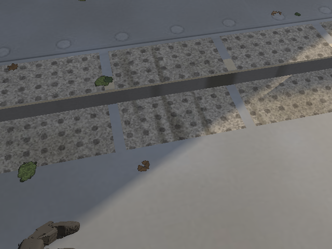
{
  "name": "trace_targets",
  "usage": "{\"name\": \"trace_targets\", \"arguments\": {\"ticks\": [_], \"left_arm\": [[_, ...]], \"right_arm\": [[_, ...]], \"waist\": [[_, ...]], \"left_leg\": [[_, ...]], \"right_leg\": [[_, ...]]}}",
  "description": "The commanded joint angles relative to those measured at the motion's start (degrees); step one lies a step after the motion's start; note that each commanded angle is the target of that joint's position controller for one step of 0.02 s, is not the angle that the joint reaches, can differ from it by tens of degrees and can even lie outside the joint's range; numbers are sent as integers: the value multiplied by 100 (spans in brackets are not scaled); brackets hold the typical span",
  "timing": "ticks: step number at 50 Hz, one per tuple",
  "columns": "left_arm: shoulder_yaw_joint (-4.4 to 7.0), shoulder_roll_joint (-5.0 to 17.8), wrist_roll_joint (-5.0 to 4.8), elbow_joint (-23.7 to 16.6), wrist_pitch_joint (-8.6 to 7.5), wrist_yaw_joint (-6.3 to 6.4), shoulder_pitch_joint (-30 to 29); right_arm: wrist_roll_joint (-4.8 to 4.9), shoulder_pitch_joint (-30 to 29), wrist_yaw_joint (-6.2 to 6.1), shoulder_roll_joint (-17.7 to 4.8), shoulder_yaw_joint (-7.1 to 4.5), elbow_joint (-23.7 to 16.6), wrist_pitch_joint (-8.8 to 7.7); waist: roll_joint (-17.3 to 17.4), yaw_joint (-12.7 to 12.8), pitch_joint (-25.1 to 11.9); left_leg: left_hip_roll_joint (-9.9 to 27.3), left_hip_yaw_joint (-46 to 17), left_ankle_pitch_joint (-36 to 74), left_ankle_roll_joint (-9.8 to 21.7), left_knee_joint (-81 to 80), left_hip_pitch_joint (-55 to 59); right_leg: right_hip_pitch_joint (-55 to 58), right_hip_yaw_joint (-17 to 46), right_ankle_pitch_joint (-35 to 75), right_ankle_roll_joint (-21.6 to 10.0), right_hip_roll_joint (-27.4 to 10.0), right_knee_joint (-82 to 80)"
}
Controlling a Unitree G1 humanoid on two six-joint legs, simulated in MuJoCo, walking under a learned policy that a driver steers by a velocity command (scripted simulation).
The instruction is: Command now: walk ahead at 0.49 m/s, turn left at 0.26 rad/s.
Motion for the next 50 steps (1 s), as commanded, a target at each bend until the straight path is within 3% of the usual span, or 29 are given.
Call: {"name": "trace_targets", "arguments": {"ticks": [1, 3, 4, 5, 6, 7, 8, 9, 10, 11, 14, 20, 25, 27, 28, 29, 30, 31, 32, 33, 34, 35, 36, 39, 42, 46, 47, 48, 50], "left_arm": [[133, 461, -61, -491, -137, -63, -311], [254, 685, -54, -392, -175, -37, 182], [367, 915, -5, -251, -188, 9, 877], [489, 1392, 100, -162, -168, 85, 1963], [531, 1706, 153, 1, -102, 35, 2238], [421, 1130, 94, -4, -67, 29, 2208], [319, 830, 39, -6, -54, 57, 1887], [252, 688, 60, 11, -49, 52, 1520], [214, 562, 88, 48, -51, 28, 1254], [202, 497, 122, 81, -73, 22, 1084], [269, 577, 69, 211, -177, 24, 899], [394, 939, 46, 478, -133, 120, 994], [505, 1254, -108, 688, 7, 135, 1334], [557, 1443, -165, 706, 88, 155, 1319], [562, 1487, -196, 699, 143, 167, 1254], [494, 1323, -162, 676, 168, 189, 1334], [319, 870, 97, 516, 137, 198, 1501], [136, 424, 93, 169, -40, 149, 1765], [247, 1027, -127, 115, -206, 85, 1084], [249, 1081, -235, 0, -281, 62, 766], [222, 985, -120, 47, -303, 115, 749], [258, 1026, 37, 87, -278, 158, 781], [278, 1037, 73, 101, -216, 145, 880], [239, 848, 138, 100, -67, 140, 842], [146, 634, 153, -53, -36, 132, 226], [39, 473, 40, -94, -104, -21, -379], [-52, 306, 386, 14, 157, -106, -110], [-30, 385, 360, -29, 247, -127, -222], [10, 578, 292, -136, 286, -161, -377]], "right_arm": [[55, -142, -45, -1019, -201, -386, -33], [18, -166, -67, -1048, -193, -395, 9], [-40, -185, -66, -926, -144, -436, 1], [-209, -306, -70, -562, -1, -672, -23], [-39, 630, -58, -90, 143, -766, -115], [98, 466, -71, -684, 5, -618, -113], [113, -113, -79, -912, -69, -748, -78], [31, -410, -100, -854, -68, -804, -41], [-43, -574, -97, -796, -90, -869, 2], [-30, -535, -69, -687, -95, -889, 76], [-28, -662, -30, -411, -52, -1024, 252], [-83, -1551, 145, -327, 23, -1298, 244], [-82, -2276, 275, -504, -14, -1680, 269], [-111, -2068, 286, -678, -109, -1732, 292], [-106, -1484, 269, -837, -220, -1609, 305], [-76, -471, 198, -1194, -427, -1317, 330], [-31, 273, 69, -1798, -600, -1188, 380], [-28, -109, 100, -2172, -575, -1414, 292], [-48, -73, 160, -1635, -428, -1491, 206], [-85, -208, 159, -1370, -345, -1435, 133], [-89, -542, 155, -1212, -286, -1460, 98], [-113, -869, 129, -1025, -229, -1513, 89], [-174, -1049, 101, -967, -194, -1601, 88], [-160, -1013, 15, -1025, -210, -1534, 43], [-110, -759, -87, -1128, -238, -1385, 57], [-105, -428, -113, -1052, -181, -1158, 61], [-288, -65, 21, -1078, -163, -941, 64], [-323, 23, 68, -966, -143, -910, 55], [-365, 58, 61, -1007, -145, -874, 61]], "waist": [[730, 336, -44], [761, 706, -303], [715, 1064, -745], [67, 1523, -1681], [-1719, 1100, -2633], [-1138, 1260, -2287], [-709, 1284, -1414], [-321, 1122, -987], [-304, 952, -636], [-403, 773, -436], [-314, 581, -129], [-78, 768, 127], [-82, 943, 371], [-220, 727, 132], [-206, 354, -215], [-58, -102, -750], [1039, -222, -1237], [2044, 361, -2082], [1077, -84, -2005], [917, -22, -1298], [373, 254, -851], [381, 472, -658], [517, 635, -572], [454, 721, -439], [455, 533, -230], [696, 180, -120], [944, 229, -186], [946, 133, -48], [877, 142, 100]], "left_leg": [[1389, -1124, 1742, 848, -121, -525], [1291, -1113, 2308, 642, 538, -488], [998, -919, 2577, 462, 1442, -823], [554, -562, 1265, 203, 3274, -1843], [23, -333, -1757, -46, 5117, -3543], [314, -668, -1621, -76, 5840, -4141], [525, -508, -1094, -81, 5958, -4427], [735, -393, -667, -95, 5786, -4225], [865, -364, -438, -99, 5529, -4044], [987, -382, -298, -95, 5362, -3755], [1059, -325, 22, -155, 4962, -3630], [970, -29, 1673, -126, 3075, -3417], [812, 343, 1176, 165, 2264, -3350], [471, 690, 555, 390, 2151, -2787], [181, 904, 543, 542, 1926, -1966], [-129, 932, 770, 745, 1730, -492], [1018, -884, 1170, 1175, 1655, 1169], [2143, -4297, -491, 2305, 483, 2486], [2186, -4297, -845, 2029, -35, 2364], [2024, -3529, -528, 1820, 2, 1773], [1791, -2894, 152, 1636, 51, 910], [1590, -2404, 803, 1531, 33, 230], [1449, -2176, 1204, 1508, -79, -219], [1266, -1708, 2063, 1574, -263, -764], [1004, -1327, 2109, 1379, -254, -919], [954, -1042, 1462, 1115, -246, -883], [801, -928, 1765, 928, -297, -725], [878, -931, 1985, 879, -236, -610], [1145, -1054, 2223, 823, -120, -165]], "right_leg": [[1103, -156, 139, -61, 312, -558], [2042, -281, -154, -270, 420, -874], [3139, -196, -135, -458, 235, -803], [4767, 914, 3, -871, -949, -586], [6209, 3449, -938, -1761, -2251, -1178], [5926, 3720, -1756, -1700, -2074, -1526], [5229, 2689, -1532, -1456, -1847, -1574], [4470, 2042, -986, -1324, -1590, -1710], [3847, 1564, -591, -1274, -1384, -1908], [3393, 1155, -434, -1225, -1251, -2140], [2877, 465, 66, -1284, -1261, -2601], [2990, -821, 330, -1034, -1066, -2744], [3721, -1195, 508, -816, -1309, -2448], [3965, -1402, 2241, -701, -1300, -1704], [3896, -1596, 3118, -587, -1163, -819], [3330, -1765, 3183, -396, -894, 506], [1656, -1788, 181, -69, -541, 2563], [-354, -640, -3357, 195, 614, 4278], [-954, 155, -3052, 83, 336, 4562], [-1183, 67, -2566, -50, 135, 4319], [-891, 72, -2126, -74, -119, 3833], [-464, 96, -1872, -45, -280, 3354], [-108, 117, -1704, -20, -350, 3179], [100, -24, -1367, 183, -262, 2524], [59, -73, -352, 339, -83, 1324], [604, -234, 914, 283, 127, -82], [824, -629, 810, 186, 124, 17], [809, -622, 660, 104, 95, -19], [695, -608, 16, -95, 118, -207]]}}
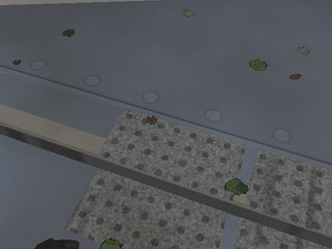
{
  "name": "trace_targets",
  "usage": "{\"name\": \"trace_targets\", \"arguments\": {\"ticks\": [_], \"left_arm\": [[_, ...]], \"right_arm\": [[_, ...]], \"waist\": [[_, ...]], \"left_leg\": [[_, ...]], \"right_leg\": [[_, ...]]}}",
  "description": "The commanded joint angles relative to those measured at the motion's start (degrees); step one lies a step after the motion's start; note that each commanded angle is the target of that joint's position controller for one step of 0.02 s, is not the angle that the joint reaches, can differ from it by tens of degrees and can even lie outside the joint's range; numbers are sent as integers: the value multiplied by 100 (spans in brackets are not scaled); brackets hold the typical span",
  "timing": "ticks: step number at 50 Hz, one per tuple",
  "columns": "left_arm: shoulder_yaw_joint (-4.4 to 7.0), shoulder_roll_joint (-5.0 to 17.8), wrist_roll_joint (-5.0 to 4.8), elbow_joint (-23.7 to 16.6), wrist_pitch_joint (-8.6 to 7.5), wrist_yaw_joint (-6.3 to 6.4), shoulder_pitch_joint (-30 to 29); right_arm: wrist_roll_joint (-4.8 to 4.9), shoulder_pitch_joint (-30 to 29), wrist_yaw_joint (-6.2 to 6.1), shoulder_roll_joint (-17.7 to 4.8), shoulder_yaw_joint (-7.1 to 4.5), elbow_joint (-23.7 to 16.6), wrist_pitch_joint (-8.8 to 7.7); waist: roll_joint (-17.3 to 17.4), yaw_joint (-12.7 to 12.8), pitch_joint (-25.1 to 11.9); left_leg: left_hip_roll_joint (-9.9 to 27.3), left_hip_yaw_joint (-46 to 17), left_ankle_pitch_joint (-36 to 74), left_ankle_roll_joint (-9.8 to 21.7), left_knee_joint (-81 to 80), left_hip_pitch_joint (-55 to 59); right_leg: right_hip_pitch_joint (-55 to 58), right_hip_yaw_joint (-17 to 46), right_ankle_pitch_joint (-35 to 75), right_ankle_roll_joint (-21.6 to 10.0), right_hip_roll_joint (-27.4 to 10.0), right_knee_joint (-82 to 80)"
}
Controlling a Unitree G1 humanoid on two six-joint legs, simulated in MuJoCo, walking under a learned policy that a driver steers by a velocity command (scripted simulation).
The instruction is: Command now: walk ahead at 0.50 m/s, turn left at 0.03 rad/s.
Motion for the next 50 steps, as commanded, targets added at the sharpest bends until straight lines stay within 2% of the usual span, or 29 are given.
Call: {"name": "trace_targets", "arguments": {"ticks": [1, 3, 4, 5, 6, 7, 8, 9, 10, 12, 16, 20, 24, 27, 28, 29, 30, 31, 32, 33, 34, 35, 36, 38, 42, 43, 46, 47, 50], "left_arm": [[122, 576, 5, -469, 30, -76, -358], [193, 708, -8, -243, -18, -30, 313], [248, 781, 16, 31, -70, 32, 1106], [324, 1102, 61, 182, -124, 89, 2077], [540, 1845, 41, 274, -95, 88, 2293], [447, 1351, -174, 262, -25, 1, 1943], [387, 1048, -211, 180, 6, -14, 1542], [335, 843, -185, 183, 5, -29, 1389], [301, 749, -193, 244, -6, -9, 1378], [296, 762, -223, 383, -58, 17, 1451], [363, 907, -247, 580, -81, 67, 1820], [391, 915, -243, 725, -41, 110, 2150], [415, 956, -165, 805, -9, 159, 2378], [450, 1072, -130, 693, 11, 217, 2047], [451, 1087, -134, 644, 2, 214, 1854], [435, 1040, -193, 614, -41, 190, 1733], [334, 701, -271, 465, -102, 150, 1715], [197, 107, -336, 312, -83, 177, 2335], [255, 626, -145, 445, 38, 217, 2484], [308, 798, -66, 535, 105, 170, 2120], [306, 718, -55, 500, 119, 94, 1811], [301, 625, -36, 497, 153, 44, 1702], [289, 562, 6, 476, 206, -8, 1647], [256, 404, 21, 375, 278, -51, 1506], [246, 310, 20, 76, 346, -132, 810], [233, 194, 21, 14, 392, -76, 648], [212, 104, -5, -336, 443, 62, 84], [184, -18, 15, -470, 470, 146, -197], [-31, -400, -25, -1140, 417, 302, -1253]], "right_arm": [[-103, 358, -16, -869, -220, -91, -43], [-129, 208, -104, -993, -244, -51, -36], [-137, 187, -111, -905, -206, -17, -35], [-140, 231, -128, -676, -119, -144, -51], [8, 816, -75, -414, -76, -316, -70], [-214, 519, -88, -696, -85, -228, -80], [-192, 112, -47, -752, -93, -236, -80], [-175, -194, -18, -711, -56, -265, -103], [-186, -337, -4, -645, -39, -307, -79], [-255, -237, 4, -544, 16, -262, 20], [-231, -658, 20, -429, 85, -333, 84], [-189, -1558, 37, -343, 150, -559, 69], [-115, -2119, 40, -321, 202, -725, -17], [-92, -1760, -22, -506, 153, -648, -87], [-82, -1270, -74, -579, 117, -482, -103], [-137, -561, -146, -717, 57, -283, -165], [-257, 236, -248, -1140, -58, -216, -206], [-326, 306, -296, -1619, -151, -242, -118], [-210, 56, -266, -1381, -180, -202, -11], [-154, -352, -229, -807, -48, -306, 2], [-127, -622, -207, -535, 32, -301, -6], [-144, -645, -212, -437, 68, -282, -38], [-141, -523, -230, -400, 78, -203, -81], [-118, -233, -184, -397, 55, -83, -189], [-83, 31, -136, -405, 6, 106, -276], [-115, 328, -135, -381, -4, 231, -283], [-182, 679, -131, -315, -9, 495, -273], [-224, 927, -131, -262, 10, 630, -277], [-278, 1300, -140, -215, 61, 966, -341]], "waist": [[913, -1, 145], [845, 342, -7], [584, 693, -416], [48, 1037, -1168], [-1569, 682, -1493], [-832, 596, -1156], [-240, 523, -570], [83, 526, -309], [51, 450, -82], [-141, 331, -132], [-123, 426, -31], [-163, 707, 137], [-177, 880, 81], [-245, 587, -43], [-256, 333, -228], [11, -40, -579], [665, -363, -1258], [1872, 28, -1617], [1434, 213, -1372], [729, 258, -596], [627, 310, -132], [859, 340, 0], [1043, 339, -1], [879, 370, -134], [791, 350, 90], [1001, 251, 51], [687, 259, 395], [809, 165, 471], [580, 126, 808]], "left_leg": [[1628, -660, 2429, 480, -341, 50], [1672, -449, 3704, 345, 330, 366], [1409, -108, 4338, 244, 1410, 354], [1144, 237, 3390, 120, 2967, -325], [56, 782, 148, -215, 4755, -2447], [202, 221, -1019, -185, 5058, -3240], [540, 173, -539, -198, 5123, -3395], [727, 229, -227, -217, 4878, -3286], [882, 263, -116, -260, 4559, -3162], [951, 366, -13, -431, 4234, -2752], [992, 541, 281, -691, 3623, -3091], [947, 592, 1079, -818, 2517, -3278], [705, 660, 1305, -774, 1745, -2937], [573, 552, 1046, -582, 1241, -1990], [470, 586, 900, -483, 1094, -1313], [542, 524, 1060, -335, 717, -259], [1667, -567, 86, -71, 386, 924], [3207, -2838, -114, 425, -172, 1881], [3254, -3647, -1445, 680, -357, 1313], [2911, -2870, -1922, 559, -547, 542], [2544, -1993, -1284, 431, -712, -12], [2285, -1322, -538, 320, -812, -237], [2124, -895, 13, 294, -839, -292], [2153, -472, 1031, 377, -689, -197], [2187, 181, 1290, 456, -897, -136], [2288, 189, 1408, 579, -872, 93], [2453, 430, 1107, 592, -964, 398], [2568, 390, 1227, 637, -864, 727], [2625, 738, 986, 367, -1030, 1019]], "right_leg": [[480, -229, -637, -304, 127, -182], [1159, -294, -1298, -539, 377, -459], [2048, -290, -1255, -705, 515, -765], [3346, 833, -1324, -1006, -411, -815], [4715, 3684, -1605, -1828, -1554, -1472], [4634, 4393, -1983, -1769, -1468, -1941], [4055, 3457, -2161, -1714, -1342, -1859], [3568, 2930, -1714, -1629, -1080, -1967], [3206, 2487, -1222, -1512, -834, -2078], [2883, 1997, -230, -1447, -526, -2148], [2841, 1725, 121, -1600, -355, -2320], [2953, 1668, 76, -1436, -166, -2305], [3121, 1754, 990, -1314, -164, -1815], [2925, 2053, 1379, -1055, -253, -1344], [2766, 2084, 1681, -956, -174, -933], [2452, 1869, 1822, -823, 150, -49], [1842, 1452, 648, -652, 554, 1378], [377, 755, -3379, -530, 1331, 2696], [-93, 620, -3337, -568, 846, 3332], [-105, 641, -2803, -557, 567, 3419], [-38, 537, -2447, -496, 418, 3250], [56, 450, -2244, -433, 294, 3190], [72, 357, -2099, -375, 245, 3361], [-208, 261, -1965, -340, 240, 4031], [-1111, 281, -1443, -239, 145, 4384], [-1518, 90, -1664, -233, 250, 5220], [-2798, 314, -2145, -337, 228, 6144], [-3486, 215, -2607, -442, 315, 7020], [-4782, 177, -3271, -796, 299, 7431]]}}
Over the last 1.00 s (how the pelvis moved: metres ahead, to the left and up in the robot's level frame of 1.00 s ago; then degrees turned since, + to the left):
0.52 0.14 0.00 31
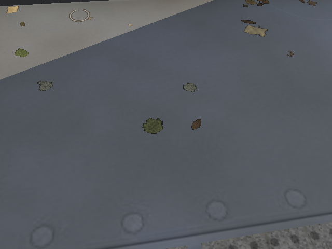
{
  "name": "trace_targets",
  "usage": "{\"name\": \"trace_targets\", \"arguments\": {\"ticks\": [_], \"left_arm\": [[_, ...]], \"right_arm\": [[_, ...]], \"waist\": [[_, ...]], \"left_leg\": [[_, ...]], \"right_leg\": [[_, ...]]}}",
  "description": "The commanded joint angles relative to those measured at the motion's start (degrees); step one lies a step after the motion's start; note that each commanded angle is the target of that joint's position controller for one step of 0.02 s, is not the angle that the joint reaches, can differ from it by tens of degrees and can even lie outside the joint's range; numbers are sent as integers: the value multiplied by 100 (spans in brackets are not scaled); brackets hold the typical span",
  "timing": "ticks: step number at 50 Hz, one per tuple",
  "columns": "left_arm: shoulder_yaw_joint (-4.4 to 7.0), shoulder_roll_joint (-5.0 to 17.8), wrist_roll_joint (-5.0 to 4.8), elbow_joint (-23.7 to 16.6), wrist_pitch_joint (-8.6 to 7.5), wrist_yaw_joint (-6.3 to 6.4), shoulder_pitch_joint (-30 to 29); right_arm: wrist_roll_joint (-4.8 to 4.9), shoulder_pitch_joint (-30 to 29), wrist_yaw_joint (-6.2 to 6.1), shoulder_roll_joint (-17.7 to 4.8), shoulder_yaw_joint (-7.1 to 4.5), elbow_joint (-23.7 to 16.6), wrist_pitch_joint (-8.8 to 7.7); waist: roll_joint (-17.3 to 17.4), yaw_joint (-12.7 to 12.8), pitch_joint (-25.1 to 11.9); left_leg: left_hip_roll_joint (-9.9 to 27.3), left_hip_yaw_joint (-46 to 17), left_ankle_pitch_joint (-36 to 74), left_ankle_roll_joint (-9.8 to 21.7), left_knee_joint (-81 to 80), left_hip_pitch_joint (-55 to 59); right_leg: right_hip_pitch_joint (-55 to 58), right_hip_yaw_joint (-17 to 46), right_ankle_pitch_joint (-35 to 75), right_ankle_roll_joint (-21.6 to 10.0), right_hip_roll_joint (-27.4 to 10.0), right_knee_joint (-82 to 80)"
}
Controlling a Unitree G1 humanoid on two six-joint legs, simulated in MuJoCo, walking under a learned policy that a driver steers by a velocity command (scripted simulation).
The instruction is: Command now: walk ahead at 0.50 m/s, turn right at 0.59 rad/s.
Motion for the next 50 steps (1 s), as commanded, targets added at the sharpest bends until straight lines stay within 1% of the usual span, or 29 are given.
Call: {"name": "trace_targets", "arguments": {"ticks": [1, 3, 5, 7, 8, 9, 10, 11, 12, 13, 14, 15, 16, 18, 20, 24, 28, 31, 35, 37, 38, 39, 40, 41, 42, 43, 44, 47, 50], "left_arm": [[-225, -262, -13, -1188, -166, 128, -1582], [-360, -384, 1, -1533, -213, 23, -1838], [-449, -420, -31, -1520, -158, -217, -1415], [-306, -161, -48, -1120, -142, -254, -394], [-215, -1, -92, -894, -149, -226, 451], [-107, 188, -136, -596, -212, -195, 1464], [89, 670, -99, -440, -264, -170, 1631], [326, 1512, -236, -258, -306, -124, 1534], [399, 1386, -171, -259, -270, -68, 1538], [190, 1035, -267, -200, -470, -126, 1238], [136, 740, -337, 49, -646, -191, 1126], [11, 359, -266, 208, -772, -224, 938], [-96, -27, -130, 427, -857, -260, 805], [-138, -328, -167, 704, -913, -270, 741], [-124, -235, -186, 766, -920, -228, 703], [-50, 229, -120, 1002, -910, 22, 1189], [-29, 586, -176, 1035, -891, 243, 1479], [23, 799, -217, 1107, -823, 344, 1559], [175, 1118, -230, 1056, -602, 541, 1653], [266, 1266, -211, 817, -511, 603, 1284], [321, 1388, -243, 653, -530, 572, 860], [181, 883, -115, 429, -663, 447, 694], [-41, 223, -182, 216, -862, 254, 1308], [2, 596, -359, 43, -1126, 50, 816], [31, 793, -468, -142, -1245, -56, 515], [29, 758, -363, -111, -1272, -79, 578], [60, 802, -235, -112, -1224, -56, 689], [48, 741, -127, -267, -1045, 29, 651], [-160, 290, -101, -521, -979, 50, -220]], "right_arm": [[-48, 414, -38, -554, -52, 86, -129], [6, 393, -120, -485, 8, 278, -69], [186, 70, -190, -482, 35, 214, 33], [311, -105, -166, -1128, -80, 20, 34], [332, -130, -139, -1514, -216, -11, 77], [426, -287, -43, -1733, -324, -59, 89], [381, -40, 3, -1371, -303, -198, 44], [359, 315, 208, -544, -141, -676, 76], [251, -142, 236, -690, -238, -731, 47], [653, -698, 155, -697, -279, -687, -112], [668, -910, 14, -513, -212, -792, -142], [593, -1014, -48, -449, -194, -793, -116], [617, -957, -45, -391, -196, -789, -49], [583, -844, 9, -75, -100, -790, 43], [639, -979, 23, -231, -159, -719, 175], [483, -1903, 86, -225, -173, -1062, 212], [553, -2569, 184, -202, -182, -1285, 197], [521, -2904, 280, -264, -200, -1474, 224], [517, -2803, 450, -437, -260, -1589, 264], [544, -1825, 428, -766, -393, -1353, 303], [522, -723, 334, -1082, -533, -1094, 292], [427, -179, 219, -1237, -551, -857, 292], [297, -540, 158, -1489, -580, -1024, 210], [333, -714, 101, -1086, -515, -1166, 193], [355, -1076, 75, -793, -428, -1260, 167], [387, -1463, 108, -636, -358, -1358, 136], [393, -1669, 119, -606, -329, -1448, 112], [383, -1725, 71, -777, -356, -1552, 104], [435, -1339, -48, -1138, -470, -1465, 209]], "waist": [[470, -2, 955], [480, 111, 921], [428, 257, 449], [878, 674, -351], [1272, 1036, -1007], [1427, 1471, -1594], [1193, 1353, -2054], [-862, 745, -2515], [139, 891, -2622], [229, 868, -2052], [731, 640, -1185], [687, 413, -722], [503, 123, -398], [83, -124, -166], [174, -157, -44], [-184, 169, 20], [-82, 458, -57], [-182, 504, 25], [-384, 315, -59], [-495, -177, -362], [-229, -810, -781], [875, -872, -977], [1579, -203, -1572], [810, -449, -1378], [391, -197, -582], [-220, 154, -128], [-292, 333, 4], [30, 481, 125], [425, 81, 73]], "left_leg": [[1775, -914, 1133, 650, -900, 726], [1447, -444, 1476, 530, -1189, 375], [1243, 174, 3211, 675, -1663, -469], [1500, 355, 8445, 790, -306, -324], [1645, 261, 9525, 741, 928, 137], [1637, 228, 9159, 548, 2316, 222], [1328, -81, 5108, 259, 4284, -875], [-58, -646, -658, -155, 6825, -3130], [-26, -1893, 250, 4, 7600, -3359], [-49, -2265, 141, 45, 8009, -3916], [199, -2062, 204, 129, 7941, -4044], [337, -2066, 292, 243, 8256, -4085], [487, -2218, 528, 443, 8191, -3917], [460, -2418, 1023, 553, 7597, -4038], [334, -2156, 1348, 564, 6529, -4016], [24, -1503, 2324, 374, 4768, -4164], [-36, -1258, 2819, 357, 2895, -4269], [-170, -962, 2437, 425, 2052, -4135], [-518, -349, 1580, 559, 1634, -3684], [-564, -442, 1119, 787, 1478, -2587], [-501, -797, 1764, 1084, 710, -1195], [321, -2041, 2130, 1508, 1110, 771], [1601, -5092, 556, 2783, 907, 2268], [1592, -5426, -844, 2705, -47, 1790], [1428, -4832, -781, 2391, -346, 924], [1158, -4356, -265, 2165, -551, 111], [933, -3987, 368, 2058, -580, -455], [513, -3129, 1872, 1884, -512, -1686], [-20, -2434, 1866, 1469, -240, -2506]], "right_leg": [[-2533, -17, -605, -293, -97, 355], [-1979, -447, -512, -301, -207, -792], [565, -1161, 523, -434, -236, -2906], [2618, -1711, 443, -576, 467, -3506], [3329, -1548, 271, -701, 719, -3923], [4440, -1091, 695, -889, 834, -5000], [5754, 892, 177, -1042, 191, -5778], [6920, 4625, 1226, -1453, -1822, -7344], [6594, 5055, 1589, -1094, -1770, -8007], [6195, 4391, 1281, -1033, -1915, -8276], [5306, 3588, 1416, -792, -1735, -8208], [4537, 2947, 1887, -743, -1648, -8070], [3945, 2246, 2253, -539, -1427, -8169], [3731, 1058, 3134, -248, -1039, -8140], [3687, 97, 3701, 141, -665, -8472], [4226, -755, 4917, 417, -380, -8961], [5443, -795, 4981, 708, -686, -9199], [6267, -956, 6207, 820, -939, -9007], [7059, -1190, 8518, 705, -1214, -7849], [6611, -1099, 9154, 663, -1309, -6554], [5976, -1191, 8361, 704, -989, -5057], [3773, -872, 2603, 634, -255, -3070], [1379, 176, -915, 824, 540, -1080], [769, 949, -330, 498, 221, -1184], [702, 808, 264, 337, 21, -1704], [939, 618, 562, 290, -166, -2271], [1266, 569, 735, 385, -305, -2673], [1992, 236, 853, 711, -547, -3829], [2981, -131, 1993, 888, -253, -5806]]}}
Over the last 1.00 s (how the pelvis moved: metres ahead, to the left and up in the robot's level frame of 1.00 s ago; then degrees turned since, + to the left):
0.52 -0.10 0.00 -31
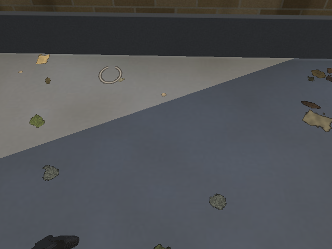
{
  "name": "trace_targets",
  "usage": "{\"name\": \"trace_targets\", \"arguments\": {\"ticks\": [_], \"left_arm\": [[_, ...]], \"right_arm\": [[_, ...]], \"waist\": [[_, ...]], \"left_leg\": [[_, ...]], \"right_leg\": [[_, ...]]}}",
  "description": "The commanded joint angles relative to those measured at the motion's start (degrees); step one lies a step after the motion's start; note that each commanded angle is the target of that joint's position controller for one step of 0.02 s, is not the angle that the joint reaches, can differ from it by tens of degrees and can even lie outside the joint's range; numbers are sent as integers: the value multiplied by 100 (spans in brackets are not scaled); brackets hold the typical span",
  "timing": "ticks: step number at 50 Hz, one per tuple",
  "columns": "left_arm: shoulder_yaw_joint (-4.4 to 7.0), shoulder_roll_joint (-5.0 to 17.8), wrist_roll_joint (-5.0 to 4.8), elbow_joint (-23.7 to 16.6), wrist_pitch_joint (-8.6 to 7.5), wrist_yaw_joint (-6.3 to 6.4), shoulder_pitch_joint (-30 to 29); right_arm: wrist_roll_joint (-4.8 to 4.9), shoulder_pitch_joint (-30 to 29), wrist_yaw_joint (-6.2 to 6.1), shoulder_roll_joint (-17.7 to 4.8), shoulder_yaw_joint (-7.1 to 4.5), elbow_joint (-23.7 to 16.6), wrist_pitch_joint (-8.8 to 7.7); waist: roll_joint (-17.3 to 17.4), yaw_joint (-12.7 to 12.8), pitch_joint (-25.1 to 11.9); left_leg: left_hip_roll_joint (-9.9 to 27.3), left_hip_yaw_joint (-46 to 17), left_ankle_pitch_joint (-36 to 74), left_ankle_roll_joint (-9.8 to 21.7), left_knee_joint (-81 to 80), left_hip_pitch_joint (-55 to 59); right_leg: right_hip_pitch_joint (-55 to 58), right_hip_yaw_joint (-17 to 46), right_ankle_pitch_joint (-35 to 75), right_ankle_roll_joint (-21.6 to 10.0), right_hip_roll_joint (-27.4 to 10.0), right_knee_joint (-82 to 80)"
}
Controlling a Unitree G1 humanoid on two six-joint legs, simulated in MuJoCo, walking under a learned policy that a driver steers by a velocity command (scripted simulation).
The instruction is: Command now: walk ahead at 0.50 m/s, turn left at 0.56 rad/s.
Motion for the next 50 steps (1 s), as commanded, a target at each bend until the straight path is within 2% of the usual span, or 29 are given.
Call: {"name": "trace_targets", "arguments": {"ticks": [1, 3, 5, 7, 8, 9, 10, 11, 12, 13, 14, 16, 20, 24, 29, 30, 31, 32, 33, 34, 35, 36, 37, 38, 39, 41, 43, 47, 50], "left_arm": [[-5, 208, -29, -427, 26, 6, -492], [67, 399, -164, -464, 29, -11, -551], [178, 623, -197, -470, -17, -29, -509], [320, 783, -180, -357, -68, -30, -29], [411, 963, -111, -287, -102, -2, 582], [513, 1371, -29, -213, -87, 43, 1534], [603, 1719, 9, 37, -4, -15, 1831], [489, 1125, -35, -168, 34, -6, 1537], [411, 843, -74, -186, 86, 36, 1344], [350, 719, -35, -188, 120, 39, 1102], [312, 597, -8, -125, 140, 35, 924], [293, 492, -10, 0, 115, 30, 771], [408, 776, -29, 296, 88, 35, 879], [435, 960, -106, 528, 141, 21, 991], [505, 1279, -296, 843, 251, -37, 1335], [514, 1339, -320, 896, 281, -36, 1332], [510, 1377, -346, 937, 312, -27, 1278], [455, 1255, -331, 986, 325, -17, 1368], [323, 976, -200, 910, 298, -11, 1397], [77, 281, -105, 688, 184, -66, 1852], [208, 815, -277, 787, 76, -92, 1526], [280, 1005, -426, 608, 50, -107, 1075], [261, 940, -365, 569, 62, -84, 842], [281, 906, -256, 575, 104, -65, 745], [307, 870, -246, 631, 194, -72, 906], [276, 605, -284, 708, 366, -67, 1129], [268, 500, -262, 641, 452, -38, 952], [236, 375, -217, 485, 443, -120, 437], [170, 260, -194, 277, 430, -228, -159]], "right_arm": [[53, -180, -104, -1076, -278, -504, -42], [78, 59, -86, -1044, -268, -453, 8], [117, 76, -91, -956, -254, -483, 34], [81, -52, -89, -800, -222, -564, 28], [34, -141, -77, -548, -147, -650, -9], [-95, -42, -72, -96, 1, -803, -42], [134, 612, -46, -162, 35, -1007, -112], [207, 491, -77, -685, -75, -818, -85], [134, -120, -67, -888, -131, -921, -44], [45, -429, -65, -848, -139, -986, -10], [3, -602, -47, -793, -161, -1075, 2], [61, -526, 4, -613, -149, -1073, 76], [10, -895, 14, -431, -66, -1184, 162], [18, -1463, 129, -261, 49, -1228, 69], [48, -2082, 249, -403, 33, -1453, -8], [28, -1975, 250, -484, -6, -1449, -19], [-11, -1550, 236, -604, -87, -1342, -27], [-37, -726, 196, -863, -238, -1072, -18], [-76, 241, 106, -1252, -384, -893, 10], [-131, 444, 54, -1870, -441, -880, -6], [-110, 657, 64, -1399, -342, -871, -47], [-108, 375, 71, -1174, -253, -791, -91], [-77, 8, 75, -960, -184, -772, -117], [-92, -333, 95, -762, -128, -760, -142], [-126, -555, 106, -584, -80, -765, -190], [-142, -692, 105, -558, -102, -664, -317], [-179, -691, 62, -638, -143, -532, -392], [-178, -593, -39, -758, -186, -307, -393], [-126, -387, -91, -901, -233, -147, -357]], "waist": [[397, -66, -73], [675, -165, -257], [798, -82, -365], [885, 266, -482], [786, 594, -833], [-209, 864, -1665], [-2342, 483, -2021], [-1366, 670, -1428], [-829, 788, -804], [-356, 685, -472], [-352, 555, -204], [-629, 352, -9], [-408, 358, 82], [-311, 531, 138], [-379, 633, 348], [-430, 511, 282], [-438, 205, 17], [-333, -173, -482], [42, -596, -1165], [1589, -229, -1852], [1073, -576, -2222], [942, -505, -1357], [664, -303, -916], [590, -98, -579], [670, 125, -434], [618, 333, -304], [449, 366, -63], [388, 242, 155], [311, -1, 372]], "left_leg": [[907, -829, 924, 770, -572, -1184], [1028, -1155, 518, 652, -287, -766], [1219, -1630, 49, 503, 123, -280], [1216, -1796, -33, 257, 711, -229], [980, -1534, 7, 17, 1619, -569], [550, -830, -1429, -296, 3478, -1403], [334, -366, -2433, -518, 5088, -3307], [721, -522, -1924, -635, 5863, -3875], [894, -311, -1370, -658, 6050, -4005], [1087, -209, -964, -661, 5902, -3712], [1228, -235, -736, -645, 5631, -3544], [1387, -148, -649, -650, 5282, -3101], [1483, -71, -198, -765, 4292, -3232], [1376, 160, 706, -665, 2695, -2687], [1150, 547, 336, -367, 1493, -2165], [1025, 662, 147, -250, 1287, -1875], [822, 844, 258, -115, 951, -1141], [599, 976, 488, 46, 752, 139], [1410, -40, 760, 346, 971, 1930], [3093, -2995, 121, 1313, 329, 3459], [3215, -3666, -248, 1394, -126, 3396], [3019, -2637, 85, 1126, -134, 2806], [2736, -1870, 458, 908, -211, 2050], [2522, -1387, 719, 774, -402, 1369], [2374, -1024, 902, 687, -629, 877], [2369, -608, 1044, 703, -1027, 408], [2378, -162, 1301, 669, -1249, 265], [2204, 689, 1548, 424, -1343, 454], [2270, 1052, 1499, 316, -1386, 649]], "right_leg": [[1247, -722, 1110, 208, 542, -1554], [1400, -570, 1287, 221, 698, -2052], [1533, -358, 1059, 94, 713, -2482], [2225, -377, 831, -203, 676, -2775], [3154, -78, 678, -477, 255, -2738], [4638, 1220, 447, -897, -990, -2770], [5708, 4245, -1347, -1849, -2008, -3591], [5362, 4120, -2466, -1751, -1816, -3830], [4756, 3013, -2102, -1500, -1560, -3786], [4029, 2193, -1178, -1377, -1276, -3802], [3532, 1639, -579, -1352, -1033, -3894], [2946, 838, 20, -1287, -788, -4161], [3026, 39, 1036, -1453, -923, -4423], [3067, -624, 1243, -1362, -761, -4490], [3594, -767, 1597, -1248, -994, -4296], [3718, -830, 2286, -1201, -1006, -4025], [3726, -1041, 3271, -1088, -891, -3441], [3429, -1332, 3905, -935, -638, -2425], [2161, -1422, 2613, -684, -392, -802], [-8, -1176, -1701, -316, 627, 1359], [-519, -144, -2107, -350, 595, 2160], [-959, -174, -1690, -403, 347, 2281], [-818, -274, -1182, -419, 90, 1957], [-582, -292, -851, -396, -53, 1638], [-208, -206, -587, -384, -163, 1469], [89, -162, -302, -309, -153, 1288], [-119, -49, 84, -228, -120, 967], [-260, -125, 1331, -227, -15, -311], [-142, -454, 1780, -324, 53, -1163]]}}
Over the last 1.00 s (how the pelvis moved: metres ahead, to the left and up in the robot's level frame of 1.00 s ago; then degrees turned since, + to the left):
0.61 -0.11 0.10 12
